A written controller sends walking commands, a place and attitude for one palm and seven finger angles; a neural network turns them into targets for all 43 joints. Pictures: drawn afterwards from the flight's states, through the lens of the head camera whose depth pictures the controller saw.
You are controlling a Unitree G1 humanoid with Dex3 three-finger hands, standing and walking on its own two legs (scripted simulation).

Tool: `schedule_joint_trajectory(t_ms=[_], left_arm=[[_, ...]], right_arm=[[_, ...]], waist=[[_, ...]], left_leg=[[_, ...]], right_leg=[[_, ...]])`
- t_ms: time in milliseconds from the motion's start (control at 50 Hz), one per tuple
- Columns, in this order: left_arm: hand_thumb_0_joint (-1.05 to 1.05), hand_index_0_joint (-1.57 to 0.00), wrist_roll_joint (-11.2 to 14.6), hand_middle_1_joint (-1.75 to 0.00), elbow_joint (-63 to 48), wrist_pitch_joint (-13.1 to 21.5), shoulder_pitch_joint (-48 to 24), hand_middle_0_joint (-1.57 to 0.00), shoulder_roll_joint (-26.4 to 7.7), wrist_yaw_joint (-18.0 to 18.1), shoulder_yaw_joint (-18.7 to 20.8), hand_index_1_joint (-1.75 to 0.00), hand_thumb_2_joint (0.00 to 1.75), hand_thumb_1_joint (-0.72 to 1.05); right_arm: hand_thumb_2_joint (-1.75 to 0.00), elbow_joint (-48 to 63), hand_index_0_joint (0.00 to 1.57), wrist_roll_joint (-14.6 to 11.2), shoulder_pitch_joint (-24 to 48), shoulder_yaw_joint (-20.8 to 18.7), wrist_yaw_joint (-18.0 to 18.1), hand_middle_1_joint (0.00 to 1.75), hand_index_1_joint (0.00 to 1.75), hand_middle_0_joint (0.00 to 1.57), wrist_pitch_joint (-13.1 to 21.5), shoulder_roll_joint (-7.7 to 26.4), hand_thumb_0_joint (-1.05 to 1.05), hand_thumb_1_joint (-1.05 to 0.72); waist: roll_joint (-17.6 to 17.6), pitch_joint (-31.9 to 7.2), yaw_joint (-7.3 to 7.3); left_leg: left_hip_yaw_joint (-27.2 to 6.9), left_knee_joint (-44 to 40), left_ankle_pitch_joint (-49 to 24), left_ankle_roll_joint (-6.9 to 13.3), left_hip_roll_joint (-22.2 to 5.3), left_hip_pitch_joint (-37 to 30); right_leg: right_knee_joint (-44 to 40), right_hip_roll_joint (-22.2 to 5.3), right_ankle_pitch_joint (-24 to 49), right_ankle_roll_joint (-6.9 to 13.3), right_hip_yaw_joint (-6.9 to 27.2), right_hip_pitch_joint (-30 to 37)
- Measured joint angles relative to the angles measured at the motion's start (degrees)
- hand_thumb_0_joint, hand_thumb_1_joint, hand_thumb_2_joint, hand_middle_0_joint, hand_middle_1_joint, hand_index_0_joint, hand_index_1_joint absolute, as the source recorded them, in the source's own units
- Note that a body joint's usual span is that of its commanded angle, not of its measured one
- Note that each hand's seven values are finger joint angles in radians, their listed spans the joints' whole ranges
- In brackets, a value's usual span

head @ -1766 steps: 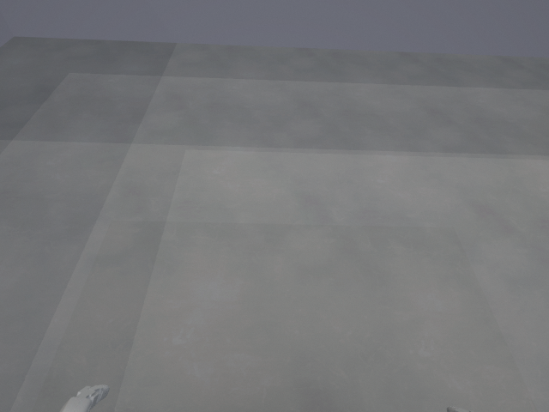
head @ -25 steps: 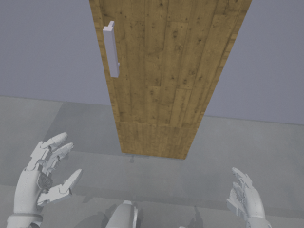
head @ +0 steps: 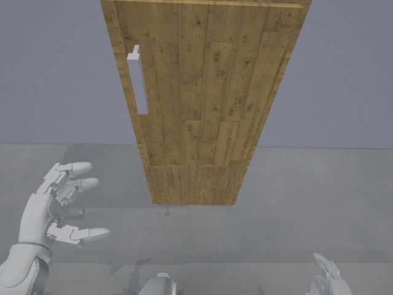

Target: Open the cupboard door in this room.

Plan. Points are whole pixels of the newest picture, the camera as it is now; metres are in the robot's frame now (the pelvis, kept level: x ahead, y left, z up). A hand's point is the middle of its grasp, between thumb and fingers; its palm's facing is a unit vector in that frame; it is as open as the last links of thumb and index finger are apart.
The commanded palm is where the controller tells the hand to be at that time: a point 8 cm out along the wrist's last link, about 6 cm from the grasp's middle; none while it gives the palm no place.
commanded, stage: raise the hand with hooked fingers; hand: left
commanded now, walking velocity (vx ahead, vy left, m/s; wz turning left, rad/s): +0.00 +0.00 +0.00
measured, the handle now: (140, 81) +0.57 +0.18 +0.10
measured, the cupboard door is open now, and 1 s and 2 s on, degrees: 0 0 0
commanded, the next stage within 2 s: move the hooked fingers beside the handle in 1.02 s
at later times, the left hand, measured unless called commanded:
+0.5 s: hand (34, 173) +0.28 +0.29 +0.12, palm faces +0.11 -0.99 -0.05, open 14.0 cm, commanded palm +0.25 +0.34 +0.13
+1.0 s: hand (52, 172) +0.29 +0.26 +0.13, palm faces +0.08 -1.00 -0.04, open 14.0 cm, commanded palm +0.26 +0.31 +0.13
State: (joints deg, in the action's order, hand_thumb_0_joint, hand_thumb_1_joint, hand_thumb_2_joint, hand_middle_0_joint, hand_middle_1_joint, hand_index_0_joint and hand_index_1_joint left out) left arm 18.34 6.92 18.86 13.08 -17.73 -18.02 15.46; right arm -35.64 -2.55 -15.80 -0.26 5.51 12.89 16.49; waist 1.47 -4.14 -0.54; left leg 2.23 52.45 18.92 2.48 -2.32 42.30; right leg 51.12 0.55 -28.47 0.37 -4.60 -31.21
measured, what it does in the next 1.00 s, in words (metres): stands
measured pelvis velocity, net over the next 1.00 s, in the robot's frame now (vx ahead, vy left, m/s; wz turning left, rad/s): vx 0.00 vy -0.01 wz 0.01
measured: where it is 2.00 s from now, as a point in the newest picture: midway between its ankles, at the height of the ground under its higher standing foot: outside the picture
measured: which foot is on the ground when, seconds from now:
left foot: down 0.00-1.00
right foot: down 0.00-1.00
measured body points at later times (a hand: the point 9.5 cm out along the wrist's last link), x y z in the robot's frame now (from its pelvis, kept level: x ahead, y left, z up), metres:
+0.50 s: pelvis +0.00 +0.01 +0.02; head +0.02 +0.03 +0.47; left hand +0.27 +0.35 +0.13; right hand +0.17 -0.22 -0.05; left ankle +0.07 +0.09 -0.69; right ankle -0.03 -0.12 -0.69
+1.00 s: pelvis +0.00 -0.01 +0.03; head +0.02 -0.01 +0.48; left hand +0.28 +0.32 +0.13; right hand +0.16 -0.26 -0.05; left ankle +0.08 +0.09 -0.69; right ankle -0.03 -0.12 -0.69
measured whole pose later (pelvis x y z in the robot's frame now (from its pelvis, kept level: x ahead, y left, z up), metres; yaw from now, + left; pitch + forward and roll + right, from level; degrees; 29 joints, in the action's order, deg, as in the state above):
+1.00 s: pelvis +0.00 -0.01 +0.03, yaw +1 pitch +3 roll -2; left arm 19.6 20.3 9.3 -3.5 -23.9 -24.7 23.7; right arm -34.0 -3.3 -15.7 2.8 5.7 11.1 16.1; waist 2.1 -2.3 0.5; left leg 1.7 41.5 14.3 1.4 -2.3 30.8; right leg 39.9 1.3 -23.5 1.3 -5.0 -19.8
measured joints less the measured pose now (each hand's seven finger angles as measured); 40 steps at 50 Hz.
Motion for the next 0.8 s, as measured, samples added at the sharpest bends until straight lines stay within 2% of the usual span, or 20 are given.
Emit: schedule_joint_trajectory(t_ms=[160, 340, 500, 620, 700, 800], left_arm=[[0.0, -0.29, 0.42, -1.11, 0.17, -3.61, -4.81, -0.29, -1.85, 1.54, 2.98, -1.1, 0.36, -0.35], [0.0, -0.3, -0.25, -1.18, 7.02, -10.88, -12.0, -0.29, -4.27, -2.86, 3.95, -1.18, 0.31, -0.47], [-0.01, -0.3, 0.2, -1.2, 9.1, -9.93, -16.13, -0.3, -6.33, -4.18, 7.55, -1.19, 0.3, -0.49], [-0.01, -0.3, 1.1, -1.2, 13.78, -12.47, -18.99, -0.29, -8.42, -7.2, 8.3, -1.2, 0.3, -0.5], [-0.01, -0.3, 1.38, -1.2, 14.14, -12.92, -17.65, -0.29, -7.85, -7.95, 8.06, -1.2, 0.3, -0.5], [-0.01, -0.3, 0.98, -1.2, 12.74, -10.43, -16.3, -0.3, -6.08, -6.46, 8.4, -1.2, 0.3, -0.5]], right_arm=[[-0.89, 3.13, 0.2, 0.01, 2.77, 2.29, -0.35, 0.3, 0.3, 0.2, 0.3, -1.96, 0.01, -0.91], [-0.89, 3.8, 0.2, -0.35, 3.36, 4.74, 0.25, 0.3, 0.3, 0.2, -1.27, -2.51, 0.01, -0.9], [-0.89, 2.06, 0.21, -0.25, 1.27, 4.86, 0.6, 0.3, 0.3, 0.2, -1.29, -1.93, 0.01, -0.9], [-0.89, 1.42, 0.2, -0.83, -0.09, 4.1, 0.85, 0.3, 0.3, 0.2, -1.65, -0.68, 0.01, -0.9], [-0.89, 1.82, 0.2, -0.81, -0.71, 3.36, 0.44, 0.3, 0.3, 0.2, -1.62, -0.07, 0.01, -0.91], [-0.89, 1.97, 0.2, -0.4, -0.86, 2.85, -0.05, 0.3, 0.3, 0.2, -1.45, 0.07, 0.01, -0.91]], waist=[[-0.37, 0.02, 0.99], [0.14, 1.51, 2.11], [-0.18, 2.52, 1.89], [0.31, 2.24, 1.21], [0.32, 1.95, 0.82], [-0.09, 2.25, 0.74]], left_leg=[[0.06, -3.56, -1.17, 0.61, 0.67, -4.55], [-0.1, -7.1, -2.99, 1.04, 1.38, -7.78], [-0.17, -9.62, -4.04, 0.76, 1.32, -10.32], [-0.19, -11.08, -4.74, 0.5, 1.22, -11.23], [0.12, -11.48, -4.89, 0.27, 0.95, -11.3], [0.06, -11.24, -4.75, -0.21, 0.58, -11.4]], right_leg=[[-4.69, -0.4, 1.93, -0.71, -0.05, 5.07], [-8.51, -0.84, 3.88, -1.09, -0.33, 8.48], [-11.19, -0.61, 5.09, -0.84, -0.35, 11.0], [-12.44, -0.43, 5.7, -0.6, -0.32, 11.73], [-12.42, -0.23, 5.75, -0.37, 0.04, 11.42], [-11.84, 0.13, 5.42, 0.1, 0.07, 11.32]])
